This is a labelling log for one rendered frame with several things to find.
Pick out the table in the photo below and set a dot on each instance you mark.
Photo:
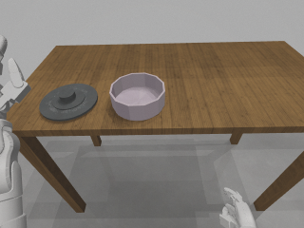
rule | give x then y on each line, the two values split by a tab
210	88

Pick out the pot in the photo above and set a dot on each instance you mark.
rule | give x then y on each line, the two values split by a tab
137	96

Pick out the knob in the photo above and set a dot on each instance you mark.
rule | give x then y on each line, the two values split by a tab
67	95

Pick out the left robot forearm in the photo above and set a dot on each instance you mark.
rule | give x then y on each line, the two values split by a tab
11	186

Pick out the lid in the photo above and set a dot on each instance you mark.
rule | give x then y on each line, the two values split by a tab
52	108

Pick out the robot left hand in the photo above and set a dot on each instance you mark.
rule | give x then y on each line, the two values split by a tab
16	89

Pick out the robot right hand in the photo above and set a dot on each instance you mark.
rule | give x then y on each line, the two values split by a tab
240	215

